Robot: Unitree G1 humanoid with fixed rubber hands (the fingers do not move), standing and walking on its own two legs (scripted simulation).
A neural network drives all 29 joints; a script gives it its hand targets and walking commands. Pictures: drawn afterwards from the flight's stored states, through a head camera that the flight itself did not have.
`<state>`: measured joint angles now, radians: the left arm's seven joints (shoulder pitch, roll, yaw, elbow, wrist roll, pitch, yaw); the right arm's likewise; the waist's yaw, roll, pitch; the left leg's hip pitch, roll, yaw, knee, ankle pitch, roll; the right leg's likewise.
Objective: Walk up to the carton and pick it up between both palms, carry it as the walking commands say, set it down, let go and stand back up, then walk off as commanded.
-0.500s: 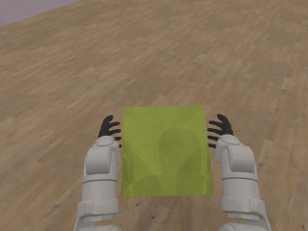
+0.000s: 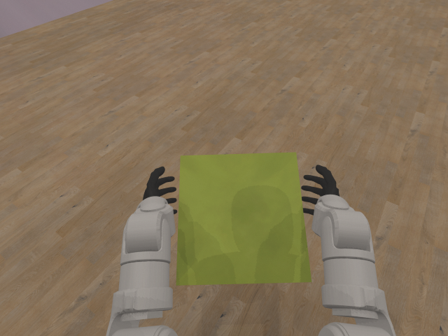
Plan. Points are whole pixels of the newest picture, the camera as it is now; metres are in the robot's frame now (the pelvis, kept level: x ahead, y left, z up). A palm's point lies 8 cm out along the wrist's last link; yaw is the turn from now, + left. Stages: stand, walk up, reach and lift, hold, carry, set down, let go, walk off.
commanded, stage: carry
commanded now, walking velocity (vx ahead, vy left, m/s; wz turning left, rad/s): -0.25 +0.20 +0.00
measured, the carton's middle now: (239, 219) +0.35 -0.01 -0.02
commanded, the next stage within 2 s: none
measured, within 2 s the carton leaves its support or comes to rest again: neither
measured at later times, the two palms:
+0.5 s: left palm (96, 283) +0.18 +0.20 +0.09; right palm (314, 275) +0.19 -0.10 +0.09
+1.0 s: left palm out of the picture +0.04 +0.31 +0.09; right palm out of the picture +0.06 +0.00 +0.10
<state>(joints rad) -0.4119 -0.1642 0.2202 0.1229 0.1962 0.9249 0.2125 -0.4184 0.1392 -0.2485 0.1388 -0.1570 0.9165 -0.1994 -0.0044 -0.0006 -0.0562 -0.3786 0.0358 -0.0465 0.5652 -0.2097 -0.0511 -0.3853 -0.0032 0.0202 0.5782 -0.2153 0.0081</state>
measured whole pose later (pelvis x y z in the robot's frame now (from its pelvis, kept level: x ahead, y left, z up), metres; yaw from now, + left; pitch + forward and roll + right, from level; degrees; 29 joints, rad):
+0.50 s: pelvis -0.06 +0.04 -0.01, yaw -1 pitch +3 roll +0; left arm -0.09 -0.13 0.06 -0.48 0.09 1.26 0.22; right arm -0.12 0.13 -0.04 -0.44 -0.11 1.25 -0.21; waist 0.03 0.02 -0.09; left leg -0.53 0.00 0.02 0.57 -0.10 0.02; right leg -0.45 -0.01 -0.09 0.82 -0.45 0.02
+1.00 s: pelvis -0.21 +0.14 +0.00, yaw +1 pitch +4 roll +0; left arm -0.10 -0.13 0.07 -0.47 0.12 1.27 0.21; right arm -0.15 0.13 -0.04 -0.39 -0.11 1.24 -0.20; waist 0.00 -0.05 -0.08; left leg -0.37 0.00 0.03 0.56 -0.25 0.02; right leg -0.62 -0.09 -0.03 0.99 -0.47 0.04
